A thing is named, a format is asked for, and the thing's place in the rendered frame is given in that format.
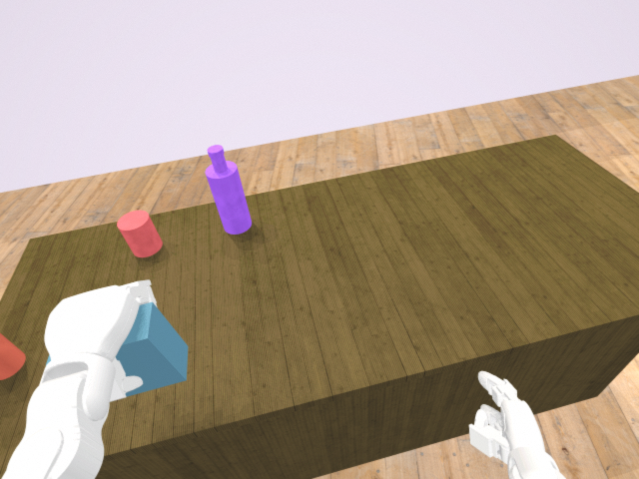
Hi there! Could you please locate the right robot hand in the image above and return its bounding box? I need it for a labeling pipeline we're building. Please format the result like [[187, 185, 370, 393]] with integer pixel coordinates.
[[469, 371, 545, 464]]

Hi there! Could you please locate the robot right forearm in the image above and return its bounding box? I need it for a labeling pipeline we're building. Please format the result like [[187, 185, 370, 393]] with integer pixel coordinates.
[[507, 446, 566, 479]]

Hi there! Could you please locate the left robot hand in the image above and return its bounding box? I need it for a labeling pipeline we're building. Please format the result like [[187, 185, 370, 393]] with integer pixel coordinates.
[[44, 279, 157, 402]]

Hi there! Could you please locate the table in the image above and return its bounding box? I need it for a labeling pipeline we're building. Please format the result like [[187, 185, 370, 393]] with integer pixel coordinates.
[[0, 135, 639, 479]]

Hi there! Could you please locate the robot left forearm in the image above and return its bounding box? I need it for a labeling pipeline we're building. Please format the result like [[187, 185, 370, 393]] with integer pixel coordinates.
[[1, 353, 116, 479]]

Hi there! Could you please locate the sponge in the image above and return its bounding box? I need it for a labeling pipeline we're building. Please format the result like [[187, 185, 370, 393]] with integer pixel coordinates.
[[46, 302, 188, 397]]

